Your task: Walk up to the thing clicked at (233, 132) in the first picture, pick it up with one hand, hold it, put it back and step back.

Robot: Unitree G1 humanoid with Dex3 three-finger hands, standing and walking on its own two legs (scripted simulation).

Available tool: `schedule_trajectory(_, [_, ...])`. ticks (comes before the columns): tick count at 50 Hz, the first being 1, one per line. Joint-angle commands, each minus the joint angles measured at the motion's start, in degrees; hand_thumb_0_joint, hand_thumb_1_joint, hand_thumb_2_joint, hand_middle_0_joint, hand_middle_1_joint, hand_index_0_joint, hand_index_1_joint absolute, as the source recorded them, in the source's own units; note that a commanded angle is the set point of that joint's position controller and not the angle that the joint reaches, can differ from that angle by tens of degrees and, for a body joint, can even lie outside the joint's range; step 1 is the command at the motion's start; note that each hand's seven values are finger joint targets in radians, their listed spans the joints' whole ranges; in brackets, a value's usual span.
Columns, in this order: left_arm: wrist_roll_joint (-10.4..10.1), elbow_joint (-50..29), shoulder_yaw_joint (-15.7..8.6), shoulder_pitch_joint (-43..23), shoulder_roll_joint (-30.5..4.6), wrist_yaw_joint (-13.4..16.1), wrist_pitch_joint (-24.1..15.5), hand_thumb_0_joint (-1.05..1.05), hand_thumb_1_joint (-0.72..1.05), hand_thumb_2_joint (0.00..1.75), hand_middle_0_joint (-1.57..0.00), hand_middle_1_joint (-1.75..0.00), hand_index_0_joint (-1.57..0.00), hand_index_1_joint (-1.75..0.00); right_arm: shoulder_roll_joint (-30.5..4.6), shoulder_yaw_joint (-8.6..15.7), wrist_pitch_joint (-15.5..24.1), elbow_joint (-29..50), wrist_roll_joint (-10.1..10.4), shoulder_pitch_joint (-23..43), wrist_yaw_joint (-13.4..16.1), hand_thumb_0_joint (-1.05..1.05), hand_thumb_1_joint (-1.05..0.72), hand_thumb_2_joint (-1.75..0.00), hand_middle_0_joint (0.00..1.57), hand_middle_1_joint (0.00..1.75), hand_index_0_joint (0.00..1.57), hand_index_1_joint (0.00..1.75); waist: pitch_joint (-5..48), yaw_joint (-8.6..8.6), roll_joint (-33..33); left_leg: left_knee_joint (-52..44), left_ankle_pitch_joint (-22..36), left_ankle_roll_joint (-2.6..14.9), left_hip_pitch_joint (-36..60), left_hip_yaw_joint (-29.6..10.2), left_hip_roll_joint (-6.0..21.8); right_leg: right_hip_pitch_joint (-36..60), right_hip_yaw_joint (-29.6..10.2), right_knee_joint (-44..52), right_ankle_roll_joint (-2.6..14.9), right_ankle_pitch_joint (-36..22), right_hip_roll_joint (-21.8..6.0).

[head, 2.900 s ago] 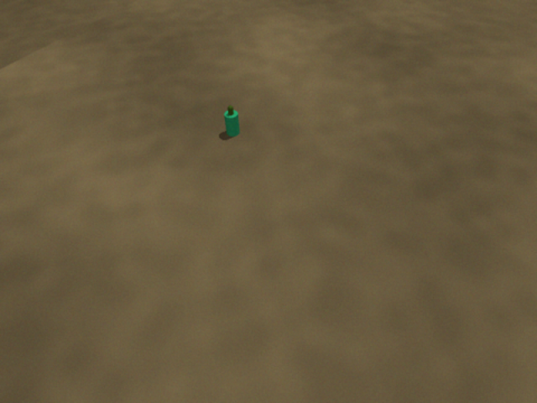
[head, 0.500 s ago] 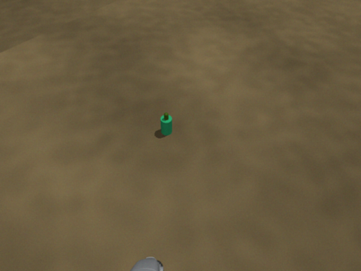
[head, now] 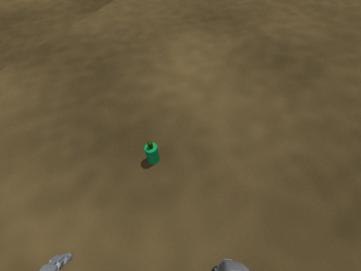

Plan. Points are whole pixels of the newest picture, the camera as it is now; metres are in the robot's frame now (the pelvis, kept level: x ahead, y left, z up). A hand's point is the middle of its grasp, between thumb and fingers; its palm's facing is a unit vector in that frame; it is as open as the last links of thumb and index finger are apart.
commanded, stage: walk up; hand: left
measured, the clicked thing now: (151, 151) +0.88 +0.24 -0.66
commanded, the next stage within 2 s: none
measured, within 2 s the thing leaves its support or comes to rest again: neither
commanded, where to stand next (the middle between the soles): +0.57 +0.01 m, yaw +2 degrees
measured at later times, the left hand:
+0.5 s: hand (77, 245) +0.21 +0.30 -0.15, palm faces +0.00 -0.94 -0.35, open 7.4 cm
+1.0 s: hand (108, 158) +0.46 +0.26 -0.10, palm faces +0.01 -0.91 -0.41, open 7.3 cm
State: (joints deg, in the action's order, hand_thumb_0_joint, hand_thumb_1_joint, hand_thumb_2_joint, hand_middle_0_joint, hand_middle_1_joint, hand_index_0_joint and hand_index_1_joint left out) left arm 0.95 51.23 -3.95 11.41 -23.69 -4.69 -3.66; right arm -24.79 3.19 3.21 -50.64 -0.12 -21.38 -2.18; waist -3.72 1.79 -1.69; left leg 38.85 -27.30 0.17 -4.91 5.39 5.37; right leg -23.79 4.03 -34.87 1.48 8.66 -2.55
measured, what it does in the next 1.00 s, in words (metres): walks ahead: left foot, then right foot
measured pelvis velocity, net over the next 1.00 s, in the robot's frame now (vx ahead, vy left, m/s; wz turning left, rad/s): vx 0.38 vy -0.02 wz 0.03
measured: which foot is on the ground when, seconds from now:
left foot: down 0.00-0.00, up 0.02-0.40, down 0.42-0.88, up 0.90-1.00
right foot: down 0.00-0.44, up 0.46-0.84, down 0.86-1.00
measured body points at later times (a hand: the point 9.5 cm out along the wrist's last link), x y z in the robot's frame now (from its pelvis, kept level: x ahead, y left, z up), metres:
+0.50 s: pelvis +0.20 +0.03 +0.00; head +0.22 +0.05 +0.45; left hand +0.21 +0.35 -0.12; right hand +0.31 -0.30 -0.08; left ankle +0.27 +0.13 -0.72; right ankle +0.12 -0.11 -0.67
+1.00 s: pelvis +0.38 -0.02 +0.01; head +0.40 -0.04 +0.46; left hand +0.45 +0.31 -0.08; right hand +0.44 -0.34 -0.12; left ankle +0.34 +0.12 -0.65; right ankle +0.44 -0.13 -0.72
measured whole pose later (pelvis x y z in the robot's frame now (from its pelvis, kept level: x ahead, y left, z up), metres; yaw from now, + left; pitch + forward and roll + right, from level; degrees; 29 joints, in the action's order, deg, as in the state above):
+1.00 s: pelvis +0.38 -0.02 +0.01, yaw +2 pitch -2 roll +1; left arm 0.0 49.1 -2.6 14.7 -22.1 -2.4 -5.0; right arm -24.9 2.4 1.6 -50.8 0.2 -17.9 -1.9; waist -5.1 -0.4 -3.1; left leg 60.5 -23.7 1.7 -22.1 -0.3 1.7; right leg -17.2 3.4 -32.4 1.3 12.9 -1.9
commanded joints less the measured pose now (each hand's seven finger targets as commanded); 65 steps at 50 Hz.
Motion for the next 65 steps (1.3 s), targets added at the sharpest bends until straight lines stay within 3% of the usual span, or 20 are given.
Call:
schedule_trajectory(1, [-1.4,-2.9,-5.3,12.0,-20.4,2.3,-1.8,0.0,0.9,0.9,-0.2,-0.3,-0.2,-0.3,-13.1,2.7,1.6,5.7,0.1,2.8,1.2,0.0,-0.9,-0.9,0.2,0.3,0.2,0.3,6.1,-7.84,9.8,32.3,-1.5,2.27,-33.2,-8.1,-2.8,28.0,-39.2,19.8,14.52,15.6,-22.5])
schedule_trajectory(6, [-1.0,-5.5,-3.4,4.4,-14.1,2.7,-2.2,0.0,0.9,0.9,-0.2,-0.3,-0.2,-0.3,-10.9,2.8,0.7,1.8,0.1,-1.4,-0.3,0.0,-0.9,-0.9,0.2,0.3,0.2,0.3,1.5,-2.46,11.0,21.0,10.0,0.98,-25.0,-7.0,0.1,12.5,-13.4,20.8,10.24,5.0,-11.7])
schedule_trajectory(16, [-0.4,-7.6,-3.6,5.4,-15.7,2.1,-2.4,0.0,0.9,0.9,-0.2,-0.3,-0.2,-0.3,-8.9,3.4,1.6,4.8,-1.1,8.6,-2.1,0.0,-0.9,-0.9,0.2,0.3,0.2,0.3,-0.5,-4.12,7.8,-3.2,18.7,0.16,-18.1,-2.9,0.2,8.9,-8.2,19.8,10.41,13.9,-12.5])
schedule_trajectory(20, [-0.1,-7.8,-2.0,5.1,-13.3,2.3,-1.9,0.0,0.9,0.9,-0.2,-0.3,-0.2,-0.3,-11.5,4.6,2.5,1.6,-1.2,-2.0,-1.0,0.0,-0.9,-0.9,0.2,0.3,0.2,0.3,4.2,2.49,0.3,-7.4,14.3,2.84,2.3,-1.7,-3.4,2.5,-3.8,0.8,6.84,-1.5,-9.1])
schedule_trajectory(21, [-0.7,-7.9,-0.7,7.6,-9.7,2.5,-1.6,0.0,0.9,0.9,-0.2,-0.3,-0.2,-0.3,-15.4,5.9,3.0,0.8,-1.9,-7.7,-0.2,0.0,-0.9,-0.9,0.2,0.3,0.2,0.3,7.9,4.92,-11.8,-15.2,3.9,6.01,9.4,-14.6,4.4,-3.4,0.9,-18.3,3.9,-1.1,-3.7])
schedule_trajectory(22, [-1.5,-7.7,-0.8,9.6,-8.9,2.7,-1.2,0.0,0.9,0.9,-0.2,-0.3,-0.2,-0.3,-20.0,6.8,3.2,2.7,-1.4,-7.8,0.2,0.0,-0.9,-0.9,0.2,0.3,0.2,0.3,7.1,4.05,-17.3,-25.1,-1.8,11.58,13.6,-42.2,17.8,-16.8,-0.1,-28.8,1.05,19.9,5.4])
schedule_trajectory(23, [-0.7,-6.4,-1.6,7.8,-14.1,3.6,-0.7,0.0,0.9,0.9,-0.2,-0.3,-0.2,-0.3,-19.9,7.0,2.8,3.4,0.4,-5.3,0.2,0.0,-0.9,-0.9,0.2,0.3,0.2,0.3,6.0,3.4,-8.7,-24.5,-0.9,15.81,9.3,-43.9,20.3,-16.8,-6.7,-33.7,1.74,21.6,1.0])
schedule_trajectory(25, [-1.4,-4.6,-1.4,8.8,-13.8,3.4,-0.5,0.0,0.9,0.9,-0.2,-0.3,-0.2,-0.3,-15.3,5.0,2.7,4.9,0.3,0.1,0.8,0.0,-0.9,-0.9,0.2,0.3,0.2,0.3,2.2,0.11,-2.3,-23.0,10.1,13.08,2.4,-27.8,14.7,-13.7,-9.8,-32.5,1.43,15.1,-1.6])
schedule_trajectory(28, [-1.1,-2.7,-1.4,11.6,-12.6,2.4,0.1,0.0,0.9,0.9,-0.2,-0.3,-0.2,-0.3,-13.4,4.0,3.1,5.3,0.2,3.1,0.9,0.0,-0.9,-0.9,0.2,0.3,0.2,0.3,1.4,-1.8,-6.5,-23.6,17.0,11.29,-5.9,-15.0,10.4,-6.9,-6.9,-24.7,-0.13,10.1,-3.4])
schedule_trajectory(36, [-0.2,-4.9,-1.8,2.4,-10.4,0.8,0.0,0.0,0.9,0.9,-0.2,-0.3,-0.2,-0.3,-15.0,4.5,2.9,6.3,-0.1,1.3,0.3,0.0,-0.9,-0.9,0.2,0.3,0.2,0.3,-0.7,0.49,-7.1,-24.7,11.8,12.18,-5.4,-11.6,9.2,-5.4,-2.5,-6.0,-1.2,2.3,-3.7])
schedule_trajectory(42, [-0.1,-1.1,-3.5,11.1,-12.5,1.9,-1.7,0.0,0.9,0.9,-0.2,-0.3,-0.2,-0.3,-11.3,2.9,1.7,7.8,-0.3,3.6,0.4,0.0,-0.9,-0.9,0.2,0.3,0.2,0.3,5.6,-5.83,3.1,-2.4,19.7,7.79,-14.1,-5.4,4.7,21.5,-1.1,6.5,0.68,3.0,1.1])
schedule_trajectory(43, [0.4,-0.5,-4.8,16.0,-16.2,2.6,-2.3,0.0,0.9,0.9,-0.2,-0.3,-0.2,-0.3,-7.7,1.6,1.8,8.2,0.0,1.0,0.4,0.0,-0.9,-0.9,0.2,0.3,0.2,0.3,8.4,-7.99,14.4,13.1,14.1,5.35,-20.9,-1.1,-0.4,28.2,-12.5,12.6,2.88,12.3,-6.6])
schedule_trajectory(44, [0.0,-2.2,-5.5,16.3,-21.0,3.2,-2.7,0.0,0.9,0.9,-0.2,-0.3,-0.2,-0.3,-6.1,0.9,1.6,8.9,0.2,-0.4,0.3,0.0,-0.9,-0.9,0.2,0.3,0.2,0.3,7.9,-7.09,20.5,23.9,-2.2,2.29,-33.0,-1.8,-6.9,31.9,-38.4,20.8,8.24,16.3,-21.1])
schedule_trajectory(45, [-0.9,-2.5,-5.0,13.8,-21.0,3.2,-2.3,0.0,0.9,0.9,-0.2,-0.3,-0.2,-0.3,-12.0,2.6,0.8,7.1,-0.3,2.7,1.3,0.0,-0.9,-0.9,0.2,0.3,0.2,0.3,4.8,-7.0,12.8,27.8,-3.2,2.29,-33.7,-7.1,-3.9,25.9,-41.3,20.4,12.95,16.1,-23.4])
schedule_trajectory(50, [-1.1,-5.0,-2.9,7.3,-14.5,3.6,-2.3,0.0,0.9,0.9,-0.2,-0.3,-0.2,-0.3,-10.2,2.4,0.1,3.1,0.1,-0.6,0.0,0.0,-0.9,-0.9,0.2,0.3,0.2,0.3,1.6,-2.44,11.6,19.2,6.8,1.1,-26.1,-7.2,-0.7,15.0,-14.4,17.7,10.35,-4.4,-11.6])
schedule_trajectory(55, [-0.6,-6.7,-3.2,8.7,-15.3,3.6,-2.4,0.0,0.9,0.9,-0.2,-0.3,-0.2,-0.3,-8.8,2.7,-0.3,4.7,-1.2,5.0,-0.9,0.0,-0.9,-0.9,0.2,0.3,0.2,0.3,0.4,-4.05,10.0,6.8,10.6,-0.34,-24.6,-5.0,0.2,13.0,-12.4,18.5,11.83,-0.2,-12.6])
schedule_trajectory(58, [-0.4,-7.2,-1.9,6.3,-14.5,4.1,-1.9,0.0,0.9,0.9,-0.2,-0.3,-0.2,-0.3,-7.4,2.6,-0.2,4.3,-0.9,6.4,-0.4,0.0,-0.9,-0.9,0.2,0.3,0.2,0.3,1.1,-3.2,9.2,1.6,15.0,-0.12,-15.9,-3.2,-1.4,7.1,-8.8,13.6,10.62,-10.5,-12.4])
schedule_trajectory(62, [-1.4,-7.1,0.3,4.6,-10.8,4.8,-0.6,0.0,0.9,0.9,-0.2,-0.3,-0.2,-0.3,-9.3,3.1,0.8,1.6,-1.1,1.1,1.1,0.0,-0.9,-0.9,0.2,0.3,0.2,0.3,6.6,0.91,0.1,-11.3,26.0,2.97,0.2,-4.7,-2.2,2.8,-2.8,-4.8,4.61,-11.4,-6.1])
schedule_trajectory(64, [-1.9,-6.9,0.6,11.0,-8.9,4.7,0.1,0.0,0.9,0.9,-0.2,-0.3,-0.2,-0.3,-18.0,5.3,1.3,3.5,-0.7,-1.9,1.3,0.0,-0.9,-0.9,0.2,0.3,0.2,0.3,9.0,0.37,-11.3,-20.5,17.6,13.5,7.5,-34.3,17.2,-10.6,-1.1,-23.6,0.63,23.4,4.5])
schedule_trajectory(65, [-0.9,-5.2,-0.2,9.7,-12.4,5.3,0.8,0.0,0.9,0.9,-0.2,-0.3,-0.2,-0.3,-18.0,5.8,1.0,3.3,0.3,-0.7,1.2,0.0,-0.9,-0.9,0.2,0.3,0.2,0.3,8.1,1.1,-7.9,-20.4,12.8,15.72,3.7,-35.5,18.2,-10.3,-5.5,-29.0,1.08,25.2,1.1])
